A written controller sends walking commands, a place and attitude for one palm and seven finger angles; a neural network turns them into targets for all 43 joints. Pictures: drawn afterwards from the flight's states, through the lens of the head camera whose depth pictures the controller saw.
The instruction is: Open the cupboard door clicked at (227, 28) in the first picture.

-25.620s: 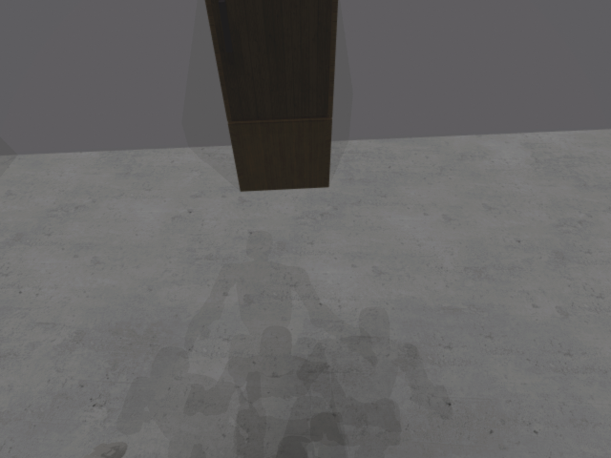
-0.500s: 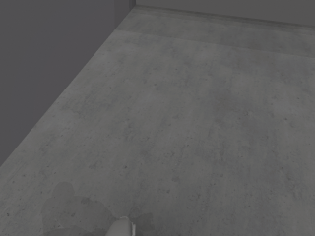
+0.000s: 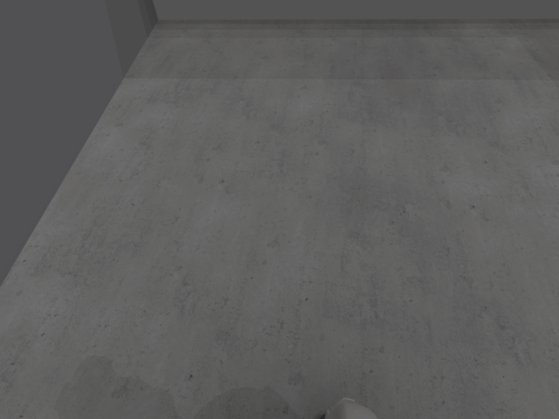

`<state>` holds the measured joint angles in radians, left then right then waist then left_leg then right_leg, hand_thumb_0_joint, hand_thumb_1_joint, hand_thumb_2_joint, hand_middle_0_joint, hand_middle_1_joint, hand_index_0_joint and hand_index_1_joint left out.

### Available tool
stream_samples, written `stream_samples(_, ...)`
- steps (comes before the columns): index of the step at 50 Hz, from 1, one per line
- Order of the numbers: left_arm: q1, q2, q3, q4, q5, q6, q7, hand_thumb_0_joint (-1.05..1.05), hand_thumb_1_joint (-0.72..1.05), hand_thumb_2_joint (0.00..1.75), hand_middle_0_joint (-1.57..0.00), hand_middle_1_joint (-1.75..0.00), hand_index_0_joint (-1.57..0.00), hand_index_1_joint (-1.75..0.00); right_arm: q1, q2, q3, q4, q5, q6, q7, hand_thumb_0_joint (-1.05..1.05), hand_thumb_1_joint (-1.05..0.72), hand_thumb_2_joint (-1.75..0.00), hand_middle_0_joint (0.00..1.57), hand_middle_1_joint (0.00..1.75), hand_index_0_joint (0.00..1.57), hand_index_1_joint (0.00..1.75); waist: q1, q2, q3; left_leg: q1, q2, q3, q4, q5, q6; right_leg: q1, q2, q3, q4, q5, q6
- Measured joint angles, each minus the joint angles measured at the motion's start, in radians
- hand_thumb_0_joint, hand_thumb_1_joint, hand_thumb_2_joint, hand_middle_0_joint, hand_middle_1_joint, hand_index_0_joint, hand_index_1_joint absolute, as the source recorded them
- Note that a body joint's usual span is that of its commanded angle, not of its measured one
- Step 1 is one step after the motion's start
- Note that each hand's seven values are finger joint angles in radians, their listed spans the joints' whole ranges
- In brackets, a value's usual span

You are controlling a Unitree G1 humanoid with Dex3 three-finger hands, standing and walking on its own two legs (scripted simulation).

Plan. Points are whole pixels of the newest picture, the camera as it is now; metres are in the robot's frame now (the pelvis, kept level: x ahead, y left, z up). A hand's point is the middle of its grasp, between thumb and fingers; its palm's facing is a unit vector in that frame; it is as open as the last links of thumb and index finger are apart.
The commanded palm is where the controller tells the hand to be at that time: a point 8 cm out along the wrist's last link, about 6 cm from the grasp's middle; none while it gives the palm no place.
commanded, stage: turn to face it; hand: left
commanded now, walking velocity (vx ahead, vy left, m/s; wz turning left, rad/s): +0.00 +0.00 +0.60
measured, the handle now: out of the picture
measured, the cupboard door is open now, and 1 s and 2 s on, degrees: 48 48 48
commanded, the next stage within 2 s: none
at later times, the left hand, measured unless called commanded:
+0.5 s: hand (183, 385) +0.20 +0.19 -0.20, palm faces +0.22 -0.96 -0.19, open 7.2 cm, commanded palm none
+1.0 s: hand (204, 387) +0.19 +0.14 -0.15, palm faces +0.49 -0.82 -0.30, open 7.4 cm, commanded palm none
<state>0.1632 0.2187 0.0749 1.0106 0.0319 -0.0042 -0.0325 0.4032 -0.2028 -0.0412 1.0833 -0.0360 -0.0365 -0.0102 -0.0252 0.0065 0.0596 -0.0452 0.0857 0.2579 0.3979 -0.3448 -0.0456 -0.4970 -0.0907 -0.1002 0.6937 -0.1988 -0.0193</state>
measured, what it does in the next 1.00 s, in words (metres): walks ahead, turning left: right foot, then left foot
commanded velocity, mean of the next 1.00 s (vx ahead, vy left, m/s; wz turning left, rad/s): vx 0.00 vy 0.00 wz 0.60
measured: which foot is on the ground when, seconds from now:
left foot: down 0.00-0.04, up 0.06-0.44, down 0.46-0.86, up 0.88-1.00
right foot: up 0.00-0.02, down 0.04-0.44, up 0.46-0.86, down 0.88-1.00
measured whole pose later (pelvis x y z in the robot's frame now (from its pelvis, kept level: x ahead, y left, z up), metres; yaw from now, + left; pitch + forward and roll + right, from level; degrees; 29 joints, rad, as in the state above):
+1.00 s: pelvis +0.22 -0.08 +0.00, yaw +31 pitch +1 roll +2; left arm 0.20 0.20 0.03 0.89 0.02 0.00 0.03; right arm 0.15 -0.26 -0.09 0.93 -0.02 0.08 0.02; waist -0.02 0.03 0.08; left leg -0.56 -0.02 -0.02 1.12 -0.43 -0.06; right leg -0.24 -0.07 -0.11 0.56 -0.35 -0.02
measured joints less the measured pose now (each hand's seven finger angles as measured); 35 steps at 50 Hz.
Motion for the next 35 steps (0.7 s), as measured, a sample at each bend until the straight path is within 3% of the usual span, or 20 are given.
stream_samples(2, -0.018, 0.017, -0.004, -0.014, 0.001, -0.019, -0.001, 0.01, 0.93, 0.90, -0.20, -0.30, -0.20, -0.29, 0.035, 0.004, 0.006, 0.012, 0.004, 0.007, 0.002, 0.00, -0.93, -0.89, 0.20, 0.30, 0.20, 0.30, -0.011, 0.002, 0.005, -0.002, 0.026, 0.001, 0.092, -0.071, -0.021, 0.073, 0.021, -0.018, -0.087, 0.005, -0.022)
stream_samples(3, -0.032, 0.019, -0.003, -0.015, 0.001, -0.036, 0.006, 0.01, 0.92, 0.90, -0.20, -0.30, -0.20, -0.29, 0.039, 0.006, 0.008, 0.024, 0.012, 0.013, 0.003, 0.00, -0.92, -0.89, 0.20, 0.30, 0.20, 0.30, -0.011, 0.007, 0.012, -0.040, 0.047, -0.016, 0.202, -0.101, -0.012, 0.077, 0.031, -0.023, -0.066, -0.027, -0.038)
stream_samples(6, -0.057, 0.001, -0.020, -0.018, -0.014, -0.064, 0.027, 0.00, 0.92, 0.90, -0.20, -0.30, -0.20, -0.29, 0.005, 0.012, 0.009, 0.049, 0.027, 0.040, -0.002, 0.00, -0.92, -0.89, 0.20, 0.30, 0.19, 0.30, -0.023, 0.018, 0.038, -0.217, 0.027, -0.156, 0.611, -0.182, 0.005, 0.119, 0.039, -0.047, -0.031, -0.094, -0.049)
stream_samples(8, -0.052, -0.021, -0.033, -0.014, -0.018, -0.066, 0.039, 0.00, 0.92, 0.90, -0.20, -0.30, -0.20, -0.29, -0.024, 0.020, 0.009, 0.048, 0.029, 0.047, -0.007, 0.01, -0.92, -0.89, 0.20, 0.30, 0.19, 0.30, -0.029, 0.016, 0.033, -0.313, 0.013, -0.193, 0.727, -0.136, 0.007, 0.178, 0.042, -0.065, -0.087, -0.088, -0.035)
stream_samples(11, -0.032, -0.056, -0.046, -0.002, -0.022, -0.063, 0.050, 0.00, 0.92, 0.90, -0.20, -0.30, -0.20, -0.29, -0.071, 0.039, 0.010, 0.026, 0.029, 0.053, -0.006, 0.01, -0.92, -0.89, 0.20, 0.30, 0.19, 0.30, -0.039, 0.003, 0.012, -0.408, 0.009, -0.200, 0.698, -0.060, 0.000, 0.260, 0.046, -0.096, -0.186, -0.076, -0.041)
stream_samples(15, -0.028, -0.052, -0.030, -0.016, -0.023, -0.059, 0.064, -0.03, 0.97, 0.90, -0.20, -0.30, -0.21, -0.30, -0.125, 0.064, 0.009, -0.016, 0.025, 0.061, 0.005, 0.00, -0.92, -0.89, 0.20, 0.30, 0.19, 0.30, -0.033, -0.011, -0.003, -0.469, 0.006, -0.175, 0.582, 0.008, -0.007, 0.331, 0.048, -0.148, -0.243, -0.090, -0.034)
stream_samples(20, -0.017, -0.042, -0.028, -0.026, -0.013, -0.036, 0.060, -0.02, 0.96, 0.90, -0.20, -0.30, -0.21, -0.30, -0.180, 0.037, -0.001, -0.055, 0.018, 0.075, 0.013, 0.01, -0.95, -0.89, 0.20, 0.30, 0.19, 0.30, -0.013, -0.030, 0.009, -0.424, -0.017, -0.115, 0.382, 0.018, 0.007, 0.373, 0.024, -0.207, -0.174, -0.181, -0.009)
stream_samples(22, 0.004, -0.035, -0.027, -0.031, -0.014, -0.024, 0.056, -0.02, 0.95, 0.90, -0.20, -0.30, -0.21, -0.30, -0.191, 0.018, -0.003, -0.085, 0.014, 0.070, 0.021, 0.01, -0.94, -0.89, 0.20, 0.30, 0.19, 0.30, -0.009, -0.040, 0.012, -0.372, -0.036, -0.105, 0.275, 0.110, 0.027, 0.364, 0.000, -0.221, -0.083, -0.243, 0.008)
stream_samples(23, 0.017, -0.034, -0.025, -0.034, -0.019, -0.015, 0.054, -0.02, 0.94, 0.90, -0.20, -0.30, -0.21, -0.30, -0.193, 0.002, -0.006, -0.104, 0.009, 0.062, 0.022, 0.01, -0.94, -0.89, 0.20, 0.30, 0.19, 0.30, -0.009, -0.031, 0.005, -0.366, -0.038, -0.117, 0.255, 0.167, 0.075, 0.327, -0.010, -0.217, 0.008, -0.272, 0.025)
stream_samples(25, 0.017, -0.016, -0.023, -0.035, -0.020, 0.017, 0.055, -0.01, 0.93, 0.90, -0.20, -0.30, -0.21, -0.30, -0.214, -0.006, -0.008, -0.126, 0.008, 0.052, 0.015, 0.01, -0.93, -0.89, 0.20, 0.30, 0.20, 0.30, -0.014, -0.045, 0.013, -0.394, -0.055, -0.123, 0.322, 0.099, 0.125, 0.215, -0.009, -0.106, 0.255, -0.379, 0.051)
stream_samples(28, -0.005, 0.000, -0.013, -0.037, -0.013, 0.045, 0.055, 0.00, 0.92, 0.90, -0.20, -0.30, -0.20, -0.29, -0.218, -0.013, -0.008, -0.149, 0.009, 0.050, 0.004, 0.01, -0.93, -0.89, 0.20, 0.30, 0.20, 0.30, -0.011, -0.043, 0.012, -0.392, -0.073, -0.151, 0.297, 0.069, 0.119, 0.073, 0.017, 0.015, 0.485, -0.339, 0.073)
stream_samples(31, -0.023, 0.006, -0.006, -0.061, -0.010, 0.045, 0.046, 0.00, 0.92, 0.90, -0.20, -0.30, -0.20, -0.29, -0.217, -0.022, -0.006, -0.154, 0.009, 0.052, 0.000, 0.00, -0.92, -0.89, 0.20, 0.30, 0.20, 0.30, 0.004, -0.027, 0.014, -0.368, -0.086, -0.185, 0.213, 0.118, 0.108, 0.007, 0.014, 0.069, 0.482, -0.251, 0.086)
stream_samples(35, -0.027, 0.013, -0.005, -0.093, -0.010, 0.042, 0.045, 0.00, 0.91, 0.90, -0.20, -0.30, -0.20, -0.29, -0.218, -0.025, -0.008, -0.158, 0.010, 0.059, 0.008, 0.00, -0.91, -0.89, 0.20, 0.30, 0.20, 0.30, 0.013, -0.003, 0.008, -0.348, -0.089, -0.237, 0.136, 0.160, 0.096, 0.004, 0.019, 0.098, 0.342, -0.224, 0.096)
